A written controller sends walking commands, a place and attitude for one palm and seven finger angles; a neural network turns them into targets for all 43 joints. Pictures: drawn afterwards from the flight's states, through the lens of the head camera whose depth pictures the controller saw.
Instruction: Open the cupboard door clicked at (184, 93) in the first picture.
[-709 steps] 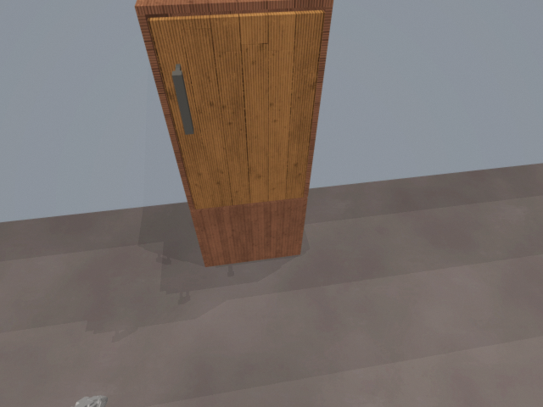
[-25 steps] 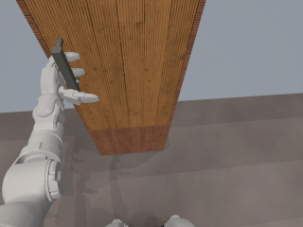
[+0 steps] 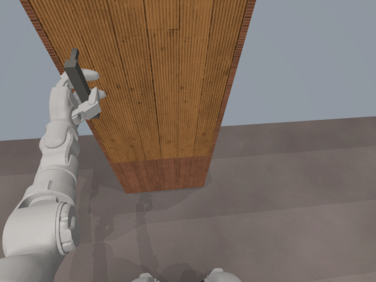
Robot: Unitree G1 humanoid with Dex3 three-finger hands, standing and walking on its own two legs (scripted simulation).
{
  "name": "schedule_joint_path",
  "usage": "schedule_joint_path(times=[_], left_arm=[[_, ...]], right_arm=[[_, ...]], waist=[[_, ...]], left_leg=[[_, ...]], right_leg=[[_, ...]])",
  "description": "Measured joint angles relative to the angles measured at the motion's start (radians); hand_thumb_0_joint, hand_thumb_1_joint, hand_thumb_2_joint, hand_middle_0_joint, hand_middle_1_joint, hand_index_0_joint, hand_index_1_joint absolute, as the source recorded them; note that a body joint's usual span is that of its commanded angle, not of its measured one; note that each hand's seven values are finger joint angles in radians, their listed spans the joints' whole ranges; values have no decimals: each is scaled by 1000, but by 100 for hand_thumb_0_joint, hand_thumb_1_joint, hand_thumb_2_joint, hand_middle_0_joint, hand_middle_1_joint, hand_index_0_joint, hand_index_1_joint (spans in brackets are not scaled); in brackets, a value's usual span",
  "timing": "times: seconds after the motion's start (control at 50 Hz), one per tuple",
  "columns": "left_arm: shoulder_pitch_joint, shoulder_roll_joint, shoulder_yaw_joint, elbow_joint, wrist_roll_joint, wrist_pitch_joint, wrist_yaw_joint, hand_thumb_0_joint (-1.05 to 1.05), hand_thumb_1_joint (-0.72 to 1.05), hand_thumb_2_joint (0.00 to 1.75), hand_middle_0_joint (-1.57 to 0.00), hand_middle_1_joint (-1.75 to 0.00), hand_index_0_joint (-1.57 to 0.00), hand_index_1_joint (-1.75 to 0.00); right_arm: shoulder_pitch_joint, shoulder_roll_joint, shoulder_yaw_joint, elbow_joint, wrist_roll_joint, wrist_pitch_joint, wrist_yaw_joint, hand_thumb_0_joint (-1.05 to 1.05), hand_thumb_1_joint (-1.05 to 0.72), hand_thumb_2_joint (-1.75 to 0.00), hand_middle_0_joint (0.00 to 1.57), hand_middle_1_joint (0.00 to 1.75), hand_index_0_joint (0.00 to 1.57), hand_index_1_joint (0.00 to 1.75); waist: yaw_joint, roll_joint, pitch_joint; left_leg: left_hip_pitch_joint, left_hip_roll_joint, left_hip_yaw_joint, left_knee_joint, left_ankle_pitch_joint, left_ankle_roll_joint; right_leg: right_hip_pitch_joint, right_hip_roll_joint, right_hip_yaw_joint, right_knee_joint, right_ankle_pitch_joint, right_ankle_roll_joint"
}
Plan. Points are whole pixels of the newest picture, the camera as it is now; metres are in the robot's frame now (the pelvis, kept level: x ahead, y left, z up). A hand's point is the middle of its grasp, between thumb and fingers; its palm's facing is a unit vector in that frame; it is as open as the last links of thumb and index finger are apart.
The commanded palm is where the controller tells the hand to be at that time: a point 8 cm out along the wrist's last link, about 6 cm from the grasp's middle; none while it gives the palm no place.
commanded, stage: close the thumb around the handle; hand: left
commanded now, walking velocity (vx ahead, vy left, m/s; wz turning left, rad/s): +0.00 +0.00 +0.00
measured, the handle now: (85, 86) +0.52 +0.21 +0.09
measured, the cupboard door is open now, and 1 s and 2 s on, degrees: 0 40 42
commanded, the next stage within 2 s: pull the door open along its arc in 0.06 s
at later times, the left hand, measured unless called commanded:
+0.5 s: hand (98, 124) +0.42 +0.17 +0.09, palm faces +0.04 -1.00 +0.00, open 5.8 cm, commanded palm +0.35 +0.21 +0.09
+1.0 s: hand (152, 189) +0.27 +0.05 +0.10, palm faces +0.35 -0.94 -0.02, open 6.1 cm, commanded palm +0.18 +0.10 +0.09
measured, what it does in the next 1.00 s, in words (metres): stands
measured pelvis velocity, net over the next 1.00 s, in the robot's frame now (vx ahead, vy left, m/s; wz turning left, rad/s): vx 0.01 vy -0.03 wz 0.03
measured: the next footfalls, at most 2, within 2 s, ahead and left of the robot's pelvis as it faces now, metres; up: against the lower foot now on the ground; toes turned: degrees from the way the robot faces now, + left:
none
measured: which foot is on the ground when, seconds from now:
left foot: down 0.00-1.00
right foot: down 0.00-1.00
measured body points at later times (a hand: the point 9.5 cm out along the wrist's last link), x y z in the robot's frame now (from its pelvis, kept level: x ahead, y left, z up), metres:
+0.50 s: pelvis +0.01 +0.00 +0.01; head +0.07 -0.01 +0.46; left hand +0.41 +0.22 +0.09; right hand +0.06 -0.26 -0.11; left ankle +0.00 +0.09 -0.70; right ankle +0.00 -0.10 -0.70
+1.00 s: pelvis +0.01 -0.03 +0.02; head +0.01 -0.05 +0.47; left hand +0.25 +0.10 +0.10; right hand +0.22 -0.21 -0.06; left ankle +0.00 +0.09 -0.70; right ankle +0.00 -0.10 -0.70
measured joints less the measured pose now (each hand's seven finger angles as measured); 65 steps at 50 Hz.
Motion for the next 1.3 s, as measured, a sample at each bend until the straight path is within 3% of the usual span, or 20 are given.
schedule_joint_path(times=[0.3, 0.44, 0.56, 0.6, 0.64, 0.76, 0.86, 0.94, 1.08, 1.14, 1.3], left_arm=[[58, -9, 10, -44, -9, 3, 0, 1, 77, 80, -36, -135, -37, -135], [242, -66, -18, -250, -51, 31, -2, 1, 75, 77, -36, -135, -36, -135], [494, -155, -102, -546, -81, 71, 25, 1, 73, 74, -36, -135, -35, -135], [569, -205, -146, -654, -85, 98, 86, 2, 72, 73, -36, -135, -35, -135], [630, -268, -200, -752, -62, 123, 193, 3, 71, 73, -35, -135, -36, -134], [778, -428, -372, -972, 71, 213, 511, 3, 70, 75, -34, -135, -36, -132], [869, -499, -494, -1071, 168, 309, 681, 4, 70, 76, -32, -132, -37, -133], [944, -469, -564, -1138, 196, 364, 698, 4, 69, 75, -32, -131, -37, -134], [1122, -416, -628, -1296, 154, 411, 619, 4, 66, 70, -30, -128, -38, -133], [1156, -401, -644, -1335, 151, 421, 617, 3, 66, 70, -30, -126, -38, -133], [1075, -439, -596, -1259, 170, 384, 690, 2, 64, 76, -34, -129, -38, -133]], right_arm=[[-1, 2, -4, 0, 2, 1, 3, 0, -90, -90, 20, 30, 20, 30], [3, 4, -13, -27, 15, 5, 12, 0, -90, -90, 20, 30, 20, 30], [-25, 12, -22, -53, 24, -19, 21, 1, -90, -90, 20, 30, 20, 30], [-45, 19, -27, -58, 22, -33, 24, 1, -90, -90, 20, 30, 20, 30], [-73, 25, -28, -59, 13, -47, 31, 1, -90, -90, 20, 30, 20, 30], [-173, 53, -17, -78, -34, -49, 51, 1, -91, -90, 20, 30, 20, 30], [-230, 85, -2, -102, -61, -12, 44, 1, -90, -90, 20, 30, 20, 30], [-249, 111, 12, -115, -65, 20, 39, 1, -90, -90, 20, 30, 20, 30], [-242, 115, 25, -123, -54, 54, 55, 1, -90, -90, 20, 30, 20, 30], [-234, 99, 22, -121, -55, 51, 59, 1, -90, -90, 20, 30, 20, 30], [-215, 56, -7, -75, -69, 18, 24, 1, -90, -90, 20, 30, 20, 30]], waist=[[2, 3, -6], [21, 9, -15], [51, 16, -17], [69, 17, -15], [83, 17, -8], [113, 10, 4], [123, 12, 3], [120, 14, -1], [96, 29, -5], [87, 37, 0], [119, 40, 13]], left_leg=[[26, 4, 10, -14, -1, -3], [84, 7, 25, -50, 3, -4], [155, 2, 33, -92, 11, -5], [176, -1, 32, -102, 14, -6], [192, -6, 27, -107, 17, -7], [221, -19, 6, -107, 23, -12], [250, -21, -15, -107, 23, -22], [284, -14, -26, -115, 22, -34], [334, 6, -37, -123, 12, -56], [334, 8, -49, -112, 5, -60], [300, -15, -116, -92, 12, -59]], right_leg=[[18, 6, 11, -9, 1, -2], [68, 13, 27, -40, 7, -2], [132, 11, 35, -71, 12, 1], [152, 10, 35, -78, 12, 1], [169, 5, 30, -80, 11, 1], [202, -9, 9, -65, -1, -4], [238, -11, -11, -63, -12, -14], [275, -2, -22, -73, -17, -26], [328, 20, -30, -87, -28, -46], [331, 23, -38, -76, -40, -53], [296, 24, -47, -43, -50, -69]])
